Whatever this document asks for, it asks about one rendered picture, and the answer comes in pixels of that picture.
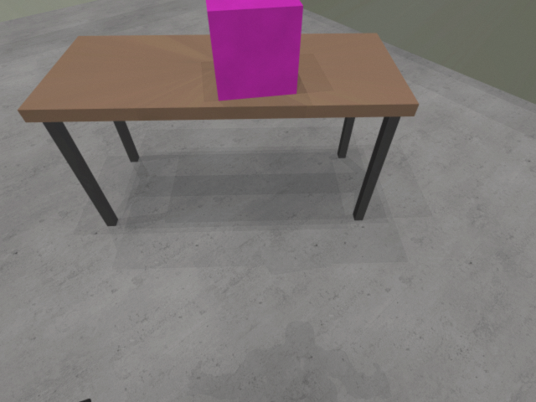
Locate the carton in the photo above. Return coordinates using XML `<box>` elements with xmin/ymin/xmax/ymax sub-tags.
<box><xmin>206</xmin><ymin>0</ymin><xmax>303</xmax><ymax>101</ymax></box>

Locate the table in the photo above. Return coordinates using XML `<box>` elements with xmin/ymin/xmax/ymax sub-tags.
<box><xmin>18</xmin><ymin>33</ymin><xmax>419</xmax><ymax>226</ymax></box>

